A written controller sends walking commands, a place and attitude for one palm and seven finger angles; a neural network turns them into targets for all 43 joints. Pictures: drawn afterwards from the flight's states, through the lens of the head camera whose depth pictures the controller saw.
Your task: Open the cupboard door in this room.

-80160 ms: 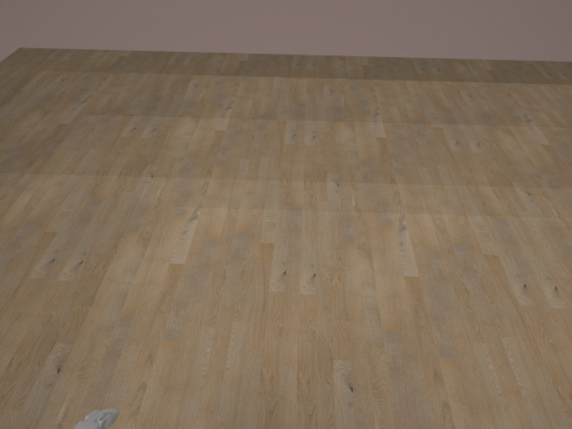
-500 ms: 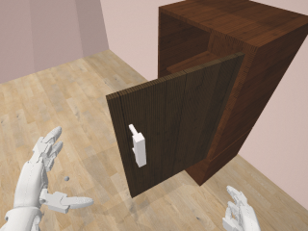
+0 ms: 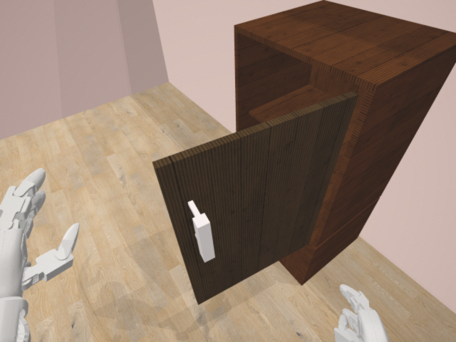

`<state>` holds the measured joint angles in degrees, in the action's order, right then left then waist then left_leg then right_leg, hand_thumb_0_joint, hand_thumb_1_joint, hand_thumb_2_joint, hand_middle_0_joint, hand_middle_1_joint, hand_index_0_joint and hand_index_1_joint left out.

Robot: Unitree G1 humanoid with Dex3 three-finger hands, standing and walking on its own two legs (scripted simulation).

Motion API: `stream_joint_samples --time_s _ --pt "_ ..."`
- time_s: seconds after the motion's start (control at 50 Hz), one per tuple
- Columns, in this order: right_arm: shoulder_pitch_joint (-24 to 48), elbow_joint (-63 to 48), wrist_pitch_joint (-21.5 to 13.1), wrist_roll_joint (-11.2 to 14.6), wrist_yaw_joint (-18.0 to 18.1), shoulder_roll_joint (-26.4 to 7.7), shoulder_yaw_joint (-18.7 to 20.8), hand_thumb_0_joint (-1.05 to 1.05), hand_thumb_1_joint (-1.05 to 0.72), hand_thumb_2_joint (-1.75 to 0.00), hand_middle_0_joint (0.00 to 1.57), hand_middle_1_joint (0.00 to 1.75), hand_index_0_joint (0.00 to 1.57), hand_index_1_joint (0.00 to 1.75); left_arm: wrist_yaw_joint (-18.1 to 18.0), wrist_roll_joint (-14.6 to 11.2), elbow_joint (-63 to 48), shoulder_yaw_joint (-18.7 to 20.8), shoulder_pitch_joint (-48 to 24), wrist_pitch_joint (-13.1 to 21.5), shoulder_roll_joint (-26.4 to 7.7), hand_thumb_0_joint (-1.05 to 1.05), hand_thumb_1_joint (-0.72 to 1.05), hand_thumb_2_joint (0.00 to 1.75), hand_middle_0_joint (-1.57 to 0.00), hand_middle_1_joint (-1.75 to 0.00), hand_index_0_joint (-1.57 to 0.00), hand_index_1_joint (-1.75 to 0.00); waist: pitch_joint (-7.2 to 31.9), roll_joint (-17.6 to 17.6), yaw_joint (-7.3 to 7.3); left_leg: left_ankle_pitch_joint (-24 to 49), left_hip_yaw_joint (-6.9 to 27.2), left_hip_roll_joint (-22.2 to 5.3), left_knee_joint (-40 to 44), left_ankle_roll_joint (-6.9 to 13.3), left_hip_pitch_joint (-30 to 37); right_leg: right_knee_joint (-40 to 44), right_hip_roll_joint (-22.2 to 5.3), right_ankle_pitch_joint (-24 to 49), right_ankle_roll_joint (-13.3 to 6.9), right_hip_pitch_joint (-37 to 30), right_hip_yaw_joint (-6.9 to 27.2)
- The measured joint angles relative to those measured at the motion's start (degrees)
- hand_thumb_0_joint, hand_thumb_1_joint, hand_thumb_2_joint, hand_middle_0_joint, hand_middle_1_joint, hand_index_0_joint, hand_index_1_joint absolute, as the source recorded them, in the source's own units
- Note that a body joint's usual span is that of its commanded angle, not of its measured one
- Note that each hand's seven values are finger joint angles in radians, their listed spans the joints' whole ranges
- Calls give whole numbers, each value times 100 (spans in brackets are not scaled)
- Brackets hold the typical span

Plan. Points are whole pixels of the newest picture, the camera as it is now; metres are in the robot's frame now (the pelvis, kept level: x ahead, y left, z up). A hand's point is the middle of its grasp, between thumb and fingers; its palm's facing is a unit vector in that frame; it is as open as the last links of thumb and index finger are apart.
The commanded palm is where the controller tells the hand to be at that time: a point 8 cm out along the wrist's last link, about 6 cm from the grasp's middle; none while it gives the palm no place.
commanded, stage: draw the hand back to the body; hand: left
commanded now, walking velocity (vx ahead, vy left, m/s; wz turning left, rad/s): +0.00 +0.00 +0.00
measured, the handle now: (200, 230) +0.32 +0.11 +0.01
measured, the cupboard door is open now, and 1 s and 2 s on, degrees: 82 82 82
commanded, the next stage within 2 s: step back with the hand held close in 0.42 s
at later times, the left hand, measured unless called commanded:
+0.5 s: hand (61, 252) +0.18 +0.25 +0.16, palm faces +0.45 -0.78 -0.42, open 7.4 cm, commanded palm +0.13 +0.28 +0.17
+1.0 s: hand (26, 278) +0.14 +0.27 +0.16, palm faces +0.37 -0.76 -0.54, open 7.4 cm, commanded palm +0.08 +0.31 +0.17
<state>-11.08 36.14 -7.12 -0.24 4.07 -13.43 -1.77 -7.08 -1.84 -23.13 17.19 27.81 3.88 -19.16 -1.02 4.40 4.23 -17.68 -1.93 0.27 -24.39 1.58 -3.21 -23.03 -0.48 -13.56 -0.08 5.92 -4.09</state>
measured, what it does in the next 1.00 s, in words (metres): shifts its weight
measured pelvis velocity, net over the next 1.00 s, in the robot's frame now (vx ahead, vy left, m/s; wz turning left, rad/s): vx -0.06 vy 0.01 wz -0.03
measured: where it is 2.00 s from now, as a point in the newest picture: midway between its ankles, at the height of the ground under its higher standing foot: outside the picture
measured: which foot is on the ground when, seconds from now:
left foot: down 0.00-1.00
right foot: down 0.00-1.00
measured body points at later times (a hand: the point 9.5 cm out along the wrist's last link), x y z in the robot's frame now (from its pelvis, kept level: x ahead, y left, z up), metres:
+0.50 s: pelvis -0.01 -0.02 +0.00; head -0.03 -0.04 +0.45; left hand +0.15 +0.28 +0.18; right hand +0.18 -0.24 -0.09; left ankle -0.05 +0.10 -0.74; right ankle -0.01 -0.12 -0.74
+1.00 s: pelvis -0.06 +0.01 -0.01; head -0.05 +0.01 +0.44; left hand +0.11 +0.31 +0.19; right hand +0.12 -0.24 -0.08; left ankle -0.05 +0.10 -0.74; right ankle -0.01 -0.12 -0.74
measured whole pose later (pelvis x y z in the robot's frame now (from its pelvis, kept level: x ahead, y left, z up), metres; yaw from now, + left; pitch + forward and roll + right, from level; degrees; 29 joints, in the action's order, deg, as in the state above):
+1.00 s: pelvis -0.06 +0.01 -0.01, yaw -1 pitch -1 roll +0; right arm -9.5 31.8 -0.7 0.5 5.1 -13.1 0.8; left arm -7.5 -1.6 -28.5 24.3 32.6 9.3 -25.1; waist -2.4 0.3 0.6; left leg -14.0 -4.1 1.4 -28.7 2.9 -14.4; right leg -27.6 -1.9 -9.2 0.7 17.8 -2.0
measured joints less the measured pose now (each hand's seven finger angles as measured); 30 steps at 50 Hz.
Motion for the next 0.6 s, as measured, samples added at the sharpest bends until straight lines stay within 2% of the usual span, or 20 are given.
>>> stream_joint_samples --time_s 0.12,0.24,0.36,0.56,0.6 --pt "49 37 44 4 -9 -22 51 1 -91 -89 20 30 20 30 0 -40 -20 241 -104 80 -47 1 73 83 -20 -30 -20 -30 -19 21 21 42 7 -46 91 -44 96 88 49 36 -45 -93 -9" --pt "79 50 127 14 -27 -20 87 1 -91 -89 20 30 20 30 46 -58 132 153 -95 88 81 1 84 87 -20 -30 -21 -30 -66 35 7 90 0 -80 140 -72 118 135 86 84 -79 -108 -4" --pt "23 99 102 1 13 2 84 1 -91 -89 20 30 20 30 58 -43 145 61 -47 63 69 1 88 89 -21 -30 -21 -30 -90 4 6 111 4 -113 146 -103 139 154 119 109 -114 -134 -9" --pt "33 165 51 18 21 25 97 1 -91 -89 20 30 20 30 47 -53 174 154 -141 159 25 1 89 90 -21 -30 -21 -30 -126 44 -6 157 -4 -128 152 -111 162 195 136 176 -127 -170 -2" --pt "50 101 113 34 15 16 69 1 -91 -89 20 30 20 30 73 -41 217 257 -185 256 -12 1 89 90 -21 -30 -21 -30 -78 47 -62 152 25 -144 67 -106 -7 217 149 213 -126 -60 -32"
